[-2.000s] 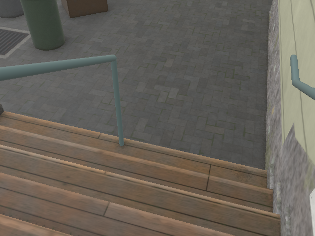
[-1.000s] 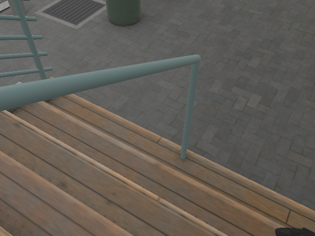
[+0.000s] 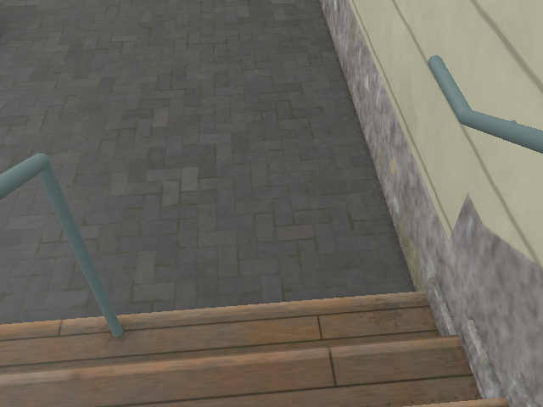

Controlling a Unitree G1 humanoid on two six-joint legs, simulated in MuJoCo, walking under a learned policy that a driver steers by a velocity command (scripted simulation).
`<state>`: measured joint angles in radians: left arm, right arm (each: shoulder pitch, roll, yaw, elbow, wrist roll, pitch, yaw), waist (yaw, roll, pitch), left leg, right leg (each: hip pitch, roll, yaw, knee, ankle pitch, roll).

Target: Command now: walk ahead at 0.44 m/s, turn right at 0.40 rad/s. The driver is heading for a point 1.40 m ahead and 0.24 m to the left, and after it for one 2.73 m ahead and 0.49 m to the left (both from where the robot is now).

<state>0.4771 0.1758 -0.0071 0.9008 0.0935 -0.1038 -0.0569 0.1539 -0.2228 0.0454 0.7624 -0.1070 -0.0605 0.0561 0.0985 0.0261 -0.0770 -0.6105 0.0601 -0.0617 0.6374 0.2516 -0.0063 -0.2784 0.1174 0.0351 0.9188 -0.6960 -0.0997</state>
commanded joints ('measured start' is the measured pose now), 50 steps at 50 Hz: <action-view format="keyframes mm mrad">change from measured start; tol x64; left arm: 1 37 168 32 -22 -20 -15 1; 28 -592 97 -9 -141 -163 65 17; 33 267 261 86 82 44 45 -27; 50 153 17 -44 204 32 -36 37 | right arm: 1 -88 -69 -9 -84 -16 0 1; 7 711 -229 -106 245 17 -30 24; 50 89 -21 -18 165 5 5 25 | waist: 1 -8 -86 178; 50 -80 -87 126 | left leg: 1 92 -28 9 -101 -107 -29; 9 1291 399 -467 -79 259 508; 16 -132 16 13 -298 -540 303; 21 692 175 -276 25 -402 317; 32 272 10 -60 687 -152 114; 34 -323 -109 47 1411 -1261 61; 50 -138 75 -45 148 302 36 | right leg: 1 -174 -197 376 -149 234 -213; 9 -1095 47 81 1320 -90 41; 16 -363 -237 -38 249 1032 10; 22 -1039 -291 111 -270 1240 90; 33 1037 -337 -17 -221 1560 -237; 40 -253 -357 128 -638 516 -183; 50 -132 -342 45 -360 420 -175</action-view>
